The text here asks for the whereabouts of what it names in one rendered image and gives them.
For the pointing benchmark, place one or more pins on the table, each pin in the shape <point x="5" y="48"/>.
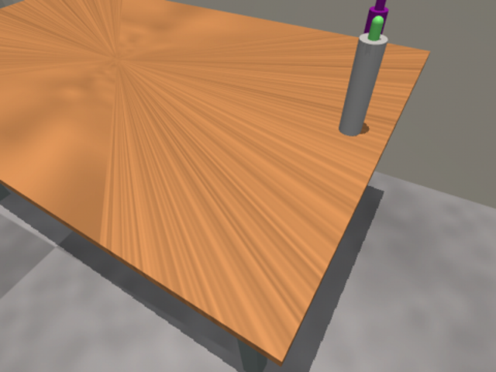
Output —
<point x="198" y="147"/>

